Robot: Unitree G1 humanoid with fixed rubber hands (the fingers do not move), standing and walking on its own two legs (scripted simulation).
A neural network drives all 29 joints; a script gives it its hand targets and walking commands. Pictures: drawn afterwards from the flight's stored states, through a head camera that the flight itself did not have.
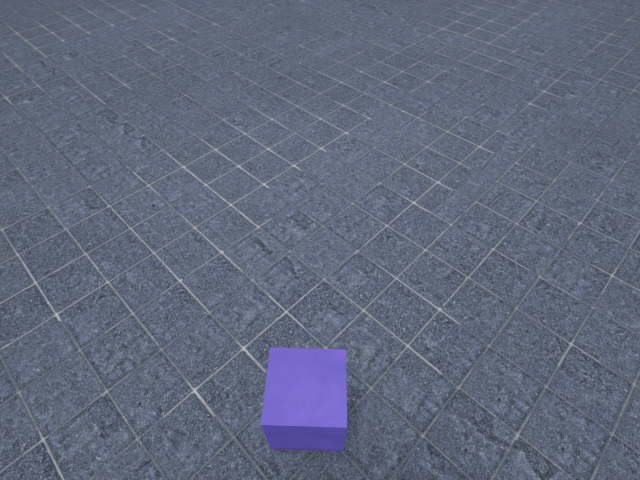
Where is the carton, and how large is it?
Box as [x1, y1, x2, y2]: [261, 347, 346, 450]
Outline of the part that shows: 270,347 261,418 261,426 270,447 285,449 342,450 346,431 345,350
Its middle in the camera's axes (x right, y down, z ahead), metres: -0.03 +0.45 +1.09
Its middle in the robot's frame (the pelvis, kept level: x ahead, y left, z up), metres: +0.42 +0.05 -0.65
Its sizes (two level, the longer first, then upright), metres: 0.210 0.200 0.250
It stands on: the floor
